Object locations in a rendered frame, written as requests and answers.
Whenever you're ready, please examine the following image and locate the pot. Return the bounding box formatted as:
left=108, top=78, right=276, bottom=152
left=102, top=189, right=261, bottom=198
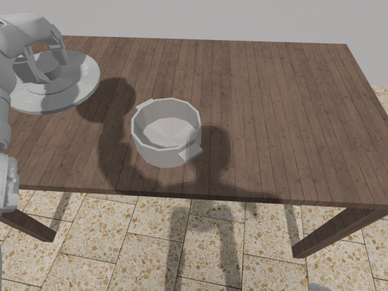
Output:
left=131, top=98, right=203, bottom=168

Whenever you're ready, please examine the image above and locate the table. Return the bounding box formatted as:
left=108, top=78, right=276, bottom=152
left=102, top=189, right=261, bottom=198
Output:
left=0, top=35, right=388, bottom=259

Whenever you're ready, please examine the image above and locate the knob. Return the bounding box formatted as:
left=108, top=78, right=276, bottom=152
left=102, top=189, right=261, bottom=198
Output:
left=35, top=57, right=62, bottom=81

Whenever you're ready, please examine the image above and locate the left robot upper arm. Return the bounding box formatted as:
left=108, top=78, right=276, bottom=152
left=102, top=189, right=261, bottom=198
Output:
left=0, top=153, right=19, bottom=291

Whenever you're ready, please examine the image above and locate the lid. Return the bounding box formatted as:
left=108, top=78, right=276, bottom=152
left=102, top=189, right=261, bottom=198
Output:
left=10, top=50, right=101, bottom=115

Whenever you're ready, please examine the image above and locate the left robot forearm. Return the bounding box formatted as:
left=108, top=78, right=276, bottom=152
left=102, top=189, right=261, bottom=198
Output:
left=0, top=18, right=25, bottom=152

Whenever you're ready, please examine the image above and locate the left robot hand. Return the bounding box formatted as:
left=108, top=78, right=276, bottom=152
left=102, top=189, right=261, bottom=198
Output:
left=0, top=13, right=68, bottom=84

